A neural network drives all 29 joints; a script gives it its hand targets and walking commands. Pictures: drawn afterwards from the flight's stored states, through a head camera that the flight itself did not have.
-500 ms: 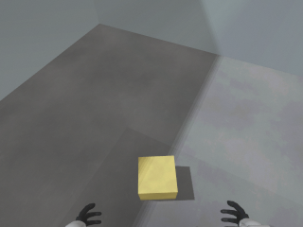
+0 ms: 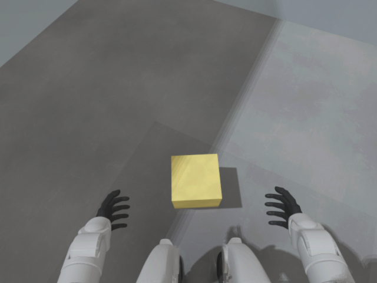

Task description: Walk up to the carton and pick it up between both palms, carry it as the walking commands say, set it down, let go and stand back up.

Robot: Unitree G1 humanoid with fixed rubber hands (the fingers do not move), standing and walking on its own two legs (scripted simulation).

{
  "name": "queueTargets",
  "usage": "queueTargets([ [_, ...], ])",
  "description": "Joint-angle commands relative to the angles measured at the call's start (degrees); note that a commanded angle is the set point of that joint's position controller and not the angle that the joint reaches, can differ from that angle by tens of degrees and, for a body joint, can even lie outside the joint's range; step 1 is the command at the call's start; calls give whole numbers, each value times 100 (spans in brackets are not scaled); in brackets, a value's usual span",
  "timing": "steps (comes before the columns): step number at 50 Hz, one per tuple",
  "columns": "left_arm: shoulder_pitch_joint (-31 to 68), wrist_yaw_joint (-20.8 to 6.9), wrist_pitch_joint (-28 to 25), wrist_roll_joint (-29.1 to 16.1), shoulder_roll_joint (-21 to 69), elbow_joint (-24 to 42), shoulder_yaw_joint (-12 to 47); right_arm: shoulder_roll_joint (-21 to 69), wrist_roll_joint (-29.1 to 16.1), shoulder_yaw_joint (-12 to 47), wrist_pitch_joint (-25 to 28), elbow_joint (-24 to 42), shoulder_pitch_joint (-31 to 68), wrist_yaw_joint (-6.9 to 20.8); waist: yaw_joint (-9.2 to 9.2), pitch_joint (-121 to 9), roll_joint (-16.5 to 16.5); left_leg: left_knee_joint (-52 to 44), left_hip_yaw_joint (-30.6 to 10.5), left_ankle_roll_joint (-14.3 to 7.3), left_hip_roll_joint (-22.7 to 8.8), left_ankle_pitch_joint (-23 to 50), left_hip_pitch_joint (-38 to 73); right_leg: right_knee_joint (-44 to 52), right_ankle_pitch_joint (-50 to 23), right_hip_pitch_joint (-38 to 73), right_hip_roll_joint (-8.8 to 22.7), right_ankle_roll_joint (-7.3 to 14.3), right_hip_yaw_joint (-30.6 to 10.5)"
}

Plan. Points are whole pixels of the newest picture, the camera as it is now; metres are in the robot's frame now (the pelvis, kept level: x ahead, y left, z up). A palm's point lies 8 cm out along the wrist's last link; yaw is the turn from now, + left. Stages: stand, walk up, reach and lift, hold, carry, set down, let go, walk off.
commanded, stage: reach and lift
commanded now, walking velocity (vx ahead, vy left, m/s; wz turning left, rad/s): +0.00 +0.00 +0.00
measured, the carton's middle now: (195, 181) +0.50 +0.01 -0.61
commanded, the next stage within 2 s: none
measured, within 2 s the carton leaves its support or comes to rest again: neither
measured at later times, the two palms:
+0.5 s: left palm (119, 162) +0.40 +0.21 -0.11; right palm (271, 158) +0.41 -0.19 -0.12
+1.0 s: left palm (126, 132) +0.51 +0.22 -0.15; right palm (259, 129) +0.52 -0.18 -0.15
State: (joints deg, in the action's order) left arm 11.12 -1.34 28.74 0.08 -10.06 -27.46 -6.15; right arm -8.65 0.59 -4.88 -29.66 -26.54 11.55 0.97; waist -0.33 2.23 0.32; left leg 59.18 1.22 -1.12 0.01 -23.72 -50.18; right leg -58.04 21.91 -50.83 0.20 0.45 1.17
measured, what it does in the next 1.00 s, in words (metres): stands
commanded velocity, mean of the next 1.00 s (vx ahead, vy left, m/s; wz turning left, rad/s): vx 0.00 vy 0.00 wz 0.00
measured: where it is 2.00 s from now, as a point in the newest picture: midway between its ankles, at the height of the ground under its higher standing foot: outside the picture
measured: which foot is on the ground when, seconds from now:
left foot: down 0.00-1.00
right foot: down 0.00-1.00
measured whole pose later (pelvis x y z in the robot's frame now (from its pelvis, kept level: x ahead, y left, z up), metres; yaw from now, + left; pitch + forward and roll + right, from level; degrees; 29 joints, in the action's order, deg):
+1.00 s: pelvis +0.00 +0.00 -0.04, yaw +0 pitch +48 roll +0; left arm 66.0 -1.7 6.5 1.2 -16.7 -51.0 -20.4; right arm -13.0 1.8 -18.9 -7.9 -47.8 65.3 -2.6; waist -0.4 -2.7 -0.3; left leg 59.3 -0.6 -0.5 1.3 -18.0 -89.2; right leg -58.2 16.6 -89.5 -1.0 -0.1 -0.5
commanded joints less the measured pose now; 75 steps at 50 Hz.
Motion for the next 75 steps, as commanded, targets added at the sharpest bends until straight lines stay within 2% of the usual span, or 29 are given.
queueTargets([
  [1,1218,50,-8,-67,-530,293,-103,-568,-16,-162,26,313,1258,-41,-47,-2133,146,-911,-153,140,53,162,795,599,29,949,-162,103,-50],
  [9,2928,103,-175,-148,-725,-506,-393,-628,-53,-419,206,-476,2848,-170,-31,-2797,3,-686,-152,120,118,293,506,401,-35,635,-157,58,-54],
  [16,4118,174,-573,-182,-923,-1148,-636,-716,-69,-607,594,-1023,4087,-363,-38,-3621,15,-516,-94,187,212,511,110,252,-288,506,-192,9,-42],
  [24,5177,229,-1380,-252,-1159,-1895,-784,-721,-145,-799,1329,-1704,5043,-553,-27,-4571,25,-242,-41,264,292,1239,-546,65,-1105,269,-294,-80,-86],
  [29,5649,166,-1848,-277,-1324,-2194,-847,-742,-154,-920,1742,-1797,5508,-626,-64,-5110,-53,-151,-21,228,332,1716,-996,-13,-1674,235,-310,-139,-168],
  [34,6239,103,-2147,-225,-1520,-2282,-1020,-875,-128,-1029,2016,-1750,6102,-638,-138,-5661,-129,-107,-17,178,348,2142,-1262,-98,-2143,242,-309,-169,-256],
  [40,6800,57,-2302,-148,-1624,-2216,-1175,-1018,-86,-1197,2161,-1827,6742,-577,-118,-6454,-95,-95,-46,159,346,2770,-1132,-161,-2855,347,-320,-178,-307],
  [45,6692,-7,-2342,-22,-1494,-1889,-1384,-1008,54,-1353,2245,-1649,6556,-453,-61,-6927,-40,-56,-146,147,322,3717,-756,-168,-3624,230,-346,-174,-275],
  [49,6528,-44,-2320,176,-1299,-1720,-1540,-981,169,-1490,2292,-1523,6345,-318,-87,-6772,93,-37,-247,173,264,4184,-344,-77,-3514,-523,-358,-189,-197],
  [52,6485,-57,-2307,291,-1148,-1695,-1613,-963,269,-1600,2323,-1490,6313,-242,-81,-6465,107,4,-278,203,251,4029,-384,-79,-3184,-1068,-345,-197,-142],
  [56,6627,-10,-2306,378,-999,-1949,-1637,-937,372,-1718,2348,-1783,6506,-199,-31,-5918,25,326,-244,266,277,3239,-1215,-472,-2543,-1841,-348,-222,-70],
  [62,7015,125,-2240,298,-1219,-2171,-1606,-1079,274,-1626,2284,-2077,7025,-308,-70,-6059,-48,1217,-85,307,375,2335,-2064,-1440,-1813,-2450,-440,-276,69],
  [67,7339,239,-2176,88,-1459,-2156,-1425,-1184,83,-1428,2193,-2157,7302,-471,-74,-6606,-15,1986,59,322,430,2114,-2391,-2207,-1653,-2597,-499,-294,159],
  [75,7803,379,-2077,-368,-1788,-1959,-997,-1424,-299,-1113,2083,-1861,7788,-705,-88,-7091,-15,3014,155,307,397,1730,-3111,-3267,-1443,-2758,-496,-257,198],
])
